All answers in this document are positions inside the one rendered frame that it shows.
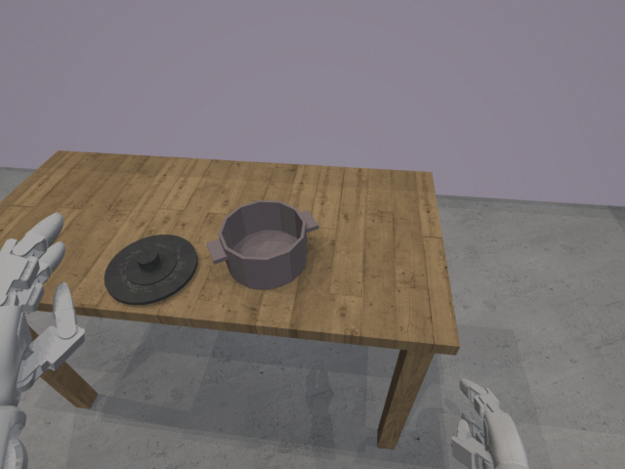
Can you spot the robot left hand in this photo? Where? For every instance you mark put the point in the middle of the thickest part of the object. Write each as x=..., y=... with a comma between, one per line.
x=24, y=268

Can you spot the table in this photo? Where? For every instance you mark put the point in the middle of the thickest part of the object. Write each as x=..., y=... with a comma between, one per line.
x=375, y=275

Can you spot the robot right hand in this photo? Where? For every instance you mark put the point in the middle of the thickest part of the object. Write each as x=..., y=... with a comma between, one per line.
x=497, y=440

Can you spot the pot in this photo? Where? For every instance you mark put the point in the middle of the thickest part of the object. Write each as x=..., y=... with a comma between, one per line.
x=264, y=243

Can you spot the knob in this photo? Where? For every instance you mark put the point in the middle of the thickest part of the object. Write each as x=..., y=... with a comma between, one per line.
x=148, y=259

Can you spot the robot left forearm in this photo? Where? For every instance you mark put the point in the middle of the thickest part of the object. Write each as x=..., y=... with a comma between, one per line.
x=13, y=454

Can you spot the lid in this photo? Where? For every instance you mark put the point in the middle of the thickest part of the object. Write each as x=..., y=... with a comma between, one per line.
x=127, y=283

